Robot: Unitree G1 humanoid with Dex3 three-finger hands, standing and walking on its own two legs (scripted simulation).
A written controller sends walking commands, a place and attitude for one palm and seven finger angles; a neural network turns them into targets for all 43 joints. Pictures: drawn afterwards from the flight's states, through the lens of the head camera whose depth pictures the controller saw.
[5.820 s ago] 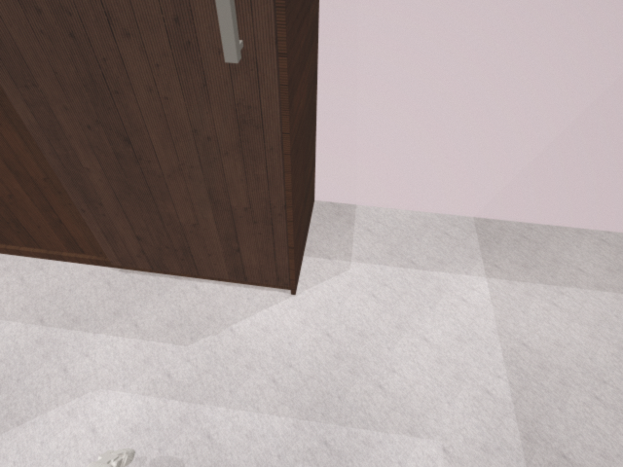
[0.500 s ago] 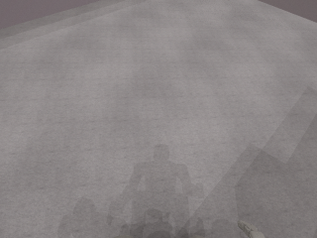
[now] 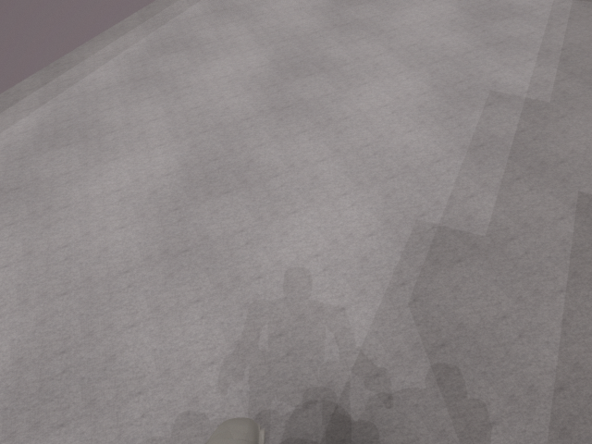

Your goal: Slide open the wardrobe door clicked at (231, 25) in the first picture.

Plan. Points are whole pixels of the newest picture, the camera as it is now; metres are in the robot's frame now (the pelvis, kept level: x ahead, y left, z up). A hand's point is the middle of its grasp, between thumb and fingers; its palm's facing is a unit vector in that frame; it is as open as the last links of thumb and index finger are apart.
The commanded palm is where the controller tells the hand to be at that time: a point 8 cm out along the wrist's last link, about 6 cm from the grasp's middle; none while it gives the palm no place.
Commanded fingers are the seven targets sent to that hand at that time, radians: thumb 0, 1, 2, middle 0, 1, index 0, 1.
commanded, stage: turn to face it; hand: right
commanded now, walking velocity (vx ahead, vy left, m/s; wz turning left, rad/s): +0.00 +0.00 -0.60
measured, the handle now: out of the picture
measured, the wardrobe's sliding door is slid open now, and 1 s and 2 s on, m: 0.00 0.00 0.00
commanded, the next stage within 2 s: none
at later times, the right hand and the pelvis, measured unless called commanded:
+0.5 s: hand out of the picture +0.03 -0.19 -0.15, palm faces +0.29 +0.92 -0.25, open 7.4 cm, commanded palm none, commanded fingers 0.00 -0.90 -0.90 0.20 0.30 0.20 0.30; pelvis -0.02 +0.04 +0.00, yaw -16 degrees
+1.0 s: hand out of the picture -0.10 -0.11 -0.16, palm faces +0.60 +0.76 -0.25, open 7.3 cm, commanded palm none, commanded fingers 0.00 -0.90 -0.90 0.20 0.30 0.20 0.30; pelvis +0.00 +0.06 +0.00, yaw -36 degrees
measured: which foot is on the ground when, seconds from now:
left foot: up 0.00-0.56, down 0.58-1.00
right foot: down 0.00-0.56, up 0.58-1.00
